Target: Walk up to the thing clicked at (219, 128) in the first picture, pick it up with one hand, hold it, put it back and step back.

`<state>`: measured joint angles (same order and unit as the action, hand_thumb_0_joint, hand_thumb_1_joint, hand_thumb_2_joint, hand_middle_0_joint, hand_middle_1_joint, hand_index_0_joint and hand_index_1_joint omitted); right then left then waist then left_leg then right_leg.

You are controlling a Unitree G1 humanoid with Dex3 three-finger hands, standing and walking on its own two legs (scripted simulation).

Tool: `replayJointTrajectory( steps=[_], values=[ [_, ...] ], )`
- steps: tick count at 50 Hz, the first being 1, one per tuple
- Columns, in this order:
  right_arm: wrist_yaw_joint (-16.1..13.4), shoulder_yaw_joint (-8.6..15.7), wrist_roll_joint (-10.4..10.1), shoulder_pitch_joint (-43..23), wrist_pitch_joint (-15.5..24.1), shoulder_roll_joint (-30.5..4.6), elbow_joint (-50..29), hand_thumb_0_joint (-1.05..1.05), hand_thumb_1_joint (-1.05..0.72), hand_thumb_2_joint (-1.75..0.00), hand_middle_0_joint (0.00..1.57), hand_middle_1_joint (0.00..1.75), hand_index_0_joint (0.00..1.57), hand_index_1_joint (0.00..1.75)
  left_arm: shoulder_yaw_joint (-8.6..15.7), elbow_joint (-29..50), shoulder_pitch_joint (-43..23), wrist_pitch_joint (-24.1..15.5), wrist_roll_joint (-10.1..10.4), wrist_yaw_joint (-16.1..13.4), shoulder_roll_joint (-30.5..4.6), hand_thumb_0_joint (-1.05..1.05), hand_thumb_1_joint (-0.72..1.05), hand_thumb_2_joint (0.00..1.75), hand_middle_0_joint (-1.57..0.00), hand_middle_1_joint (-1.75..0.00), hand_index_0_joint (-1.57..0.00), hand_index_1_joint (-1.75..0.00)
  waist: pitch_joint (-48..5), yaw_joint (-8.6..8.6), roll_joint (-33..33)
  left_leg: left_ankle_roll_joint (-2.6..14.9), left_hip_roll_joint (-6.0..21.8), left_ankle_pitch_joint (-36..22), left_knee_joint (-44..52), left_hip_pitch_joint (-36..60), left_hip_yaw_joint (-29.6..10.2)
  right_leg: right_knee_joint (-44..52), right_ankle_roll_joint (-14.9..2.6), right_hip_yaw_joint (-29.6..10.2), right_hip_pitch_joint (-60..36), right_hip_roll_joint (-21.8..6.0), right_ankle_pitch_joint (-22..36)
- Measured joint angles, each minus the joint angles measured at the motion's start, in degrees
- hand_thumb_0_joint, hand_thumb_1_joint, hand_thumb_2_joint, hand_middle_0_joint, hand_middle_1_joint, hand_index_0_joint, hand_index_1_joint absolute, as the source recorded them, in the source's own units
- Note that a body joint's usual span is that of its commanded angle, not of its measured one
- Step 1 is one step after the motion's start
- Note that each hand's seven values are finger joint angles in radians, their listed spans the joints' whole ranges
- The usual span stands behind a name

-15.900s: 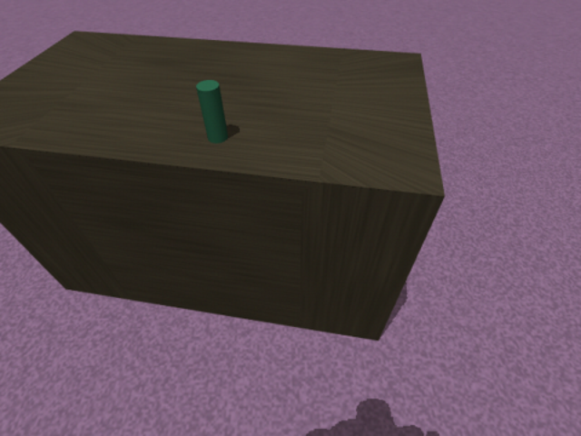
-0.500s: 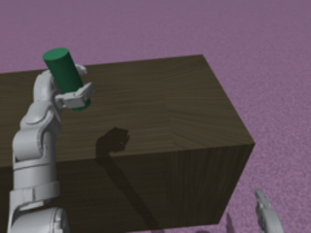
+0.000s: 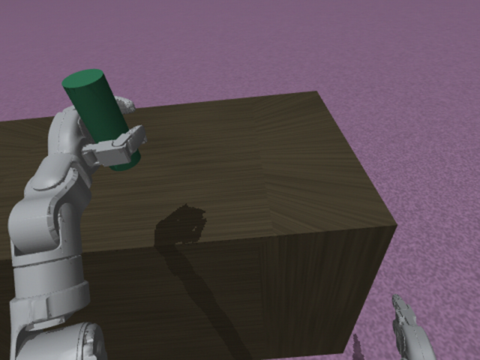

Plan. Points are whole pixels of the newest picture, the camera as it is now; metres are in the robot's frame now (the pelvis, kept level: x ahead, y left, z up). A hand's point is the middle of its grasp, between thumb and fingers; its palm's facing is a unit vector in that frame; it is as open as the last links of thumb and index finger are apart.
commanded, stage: hold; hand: left
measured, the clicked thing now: (106, 124) +0.36 +0.18 +0.29
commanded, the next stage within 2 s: none
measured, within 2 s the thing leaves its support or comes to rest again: neither
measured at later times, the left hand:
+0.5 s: hand (115, 125) +0.35 +0.17 +0.29, palm faces +0.11 -0.99 +0.00, open 6.5 cm
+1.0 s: hand (112, 119) +0.34 +0.16 +0.31, palm faces +0.10 -0.99 +0.02, open 6.5 cm
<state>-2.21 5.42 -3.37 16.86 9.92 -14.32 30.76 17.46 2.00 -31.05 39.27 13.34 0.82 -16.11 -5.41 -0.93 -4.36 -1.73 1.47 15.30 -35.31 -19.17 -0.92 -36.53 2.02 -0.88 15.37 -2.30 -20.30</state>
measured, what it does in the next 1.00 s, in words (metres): stands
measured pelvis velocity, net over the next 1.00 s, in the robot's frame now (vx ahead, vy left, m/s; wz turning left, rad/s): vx -0.01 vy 0.00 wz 0.00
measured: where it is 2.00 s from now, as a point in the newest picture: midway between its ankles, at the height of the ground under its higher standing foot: outside the picture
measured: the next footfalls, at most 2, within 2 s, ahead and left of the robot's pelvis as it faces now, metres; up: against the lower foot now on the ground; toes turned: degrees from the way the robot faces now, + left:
none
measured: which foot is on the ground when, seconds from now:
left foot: down 0.00-1.00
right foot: down 0.00-1.00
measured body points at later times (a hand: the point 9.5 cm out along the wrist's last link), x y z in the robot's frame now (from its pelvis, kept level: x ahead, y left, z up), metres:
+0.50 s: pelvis +0.01 +0.00 +0.00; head -0.04 -0.04 +0.45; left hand +0.34 +0.22 +0.30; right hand +0.18 -0.26 -0.07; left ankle +0.04 +0.14 -0.72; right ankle -0.01 -0.14 -0.72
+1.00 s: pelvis -0.01 +0.00 +0.00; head -0.06 -0.04 +0.45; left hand +0.33 +0.21 +0.31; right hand +0.17 -0.26 -0.07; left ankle +0.04 +0.14 -0.72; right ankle -0.01 -0.14 -0.72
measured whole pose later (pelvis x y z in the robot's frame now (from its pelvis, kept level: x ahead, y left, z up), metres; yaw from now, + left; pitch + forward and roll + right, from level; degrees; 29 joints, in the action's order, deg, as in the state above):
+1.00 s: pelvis -0.01 +0.00 +0.00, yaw +0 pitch -1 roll +0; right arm -0.8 5.7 -4.5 16.7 11.9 -14.6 32.4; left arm 18.8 4.4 -36.4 50.1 15.6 0.4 -17.4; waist -6.5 -1.7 -5.1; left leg -1.7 1.3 14.7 -34.9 -18.9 -0.9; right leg -36.7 2.1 -0.9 15.3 -2.5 -20.0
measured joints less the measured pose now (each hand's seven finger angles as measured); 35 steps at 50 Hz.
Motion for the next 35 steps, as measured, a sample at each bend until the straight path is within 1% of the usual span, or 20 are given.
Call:
replayJointTrajectory(
  steps=[7, 15, 28, 35],
  values=[
    [0.6, -0.1, -0.2, 0.0, 0.7, 0.3, 0.0, -0.01, 0.54, -0.05, 0.06, 0.05, 0.05, 0.05, 0.3, 1.8, 0.3, 2.7, 0.6, 0.3, -0.1, -0.01, 0.02, 1.11, -0.91, -1.08, -0.94, -1.07, 0.0, -0.24, -0.3, 0.16, -0.1, 0.1, 0.0, 0.1, 0.1, 0.3, 0.16, -0.1, -0.2, -0.1, 0.0],
    [0.6, 0.2, -0.4, 0.5, 1.1, 0.0, 0.4, -0.01, 0.54, -0.05, 0.06, 0.05, 0.05, 0.05, 0.9, 3.9, -0.9, 4.3, 0.9, -0.1, -0.5, -0.01, 0.03, 1.10, -0.90, -1.09, -0.93, -1.08, 0.0, -0.46, -0.1, 0.18, -0.1, 0.4, -0.1, 0.2, 0.1, 0.4, 0.18, -0.1, -0.4, -0.1, -0.1],
    [1.5, 1.0, -0.8, -0.3, 1.1, -0.6, 0.9, -0.01, 0.54, -0.05, 0.06, 0.05, 0.05, 0.05, 1.0, 5.1, -1.9, 8.2, 1.4, 0.0, -0.6, -0.01, 0.02, 1.11, -0.90, -1.09, -0.94, -1.07, -0.7, -0.74, -0.8, 0.20, -0.2, 0.4, 0.1, 0.6, 0.1, 0.4, 0.21, 0.0, -0.8, -0.2, -0.2],
    [1.5, 0.5, -1.0, -0.1, 1.6, -0.4, 1.6, -0.01, 0.54, -0.05, 0.05, 0.05, 0.05, 0.05, 1.2, 4.7, -3.8, 9.2, 1.6, -0.2, -1.3, -0.01, 0.02, 1.11, -0.91, -1.09, -0.94, -1.07, -0.8, -0.89, -0.4, 0.08, -0.2, 0.1, 0.2, 0.5, -0.2, 0.2, 0.07, 0.2, -0.6, -0.3, -0.2]
  ],
)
